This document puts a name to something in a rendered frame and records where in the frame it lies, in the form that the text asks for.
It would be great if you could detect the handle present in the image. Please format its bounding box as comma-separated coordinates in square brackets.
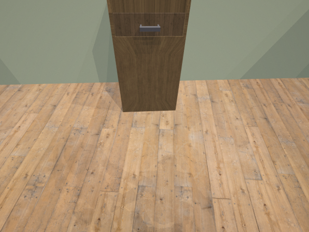
[140, 25, 160, 32]

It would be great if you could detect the cabinet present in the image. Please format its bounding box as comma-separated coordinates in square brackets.
[107, 0, 191, 112]

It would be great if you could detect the drawer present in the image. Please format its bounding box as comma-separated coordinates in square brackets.
[113, 13, 185, 36]

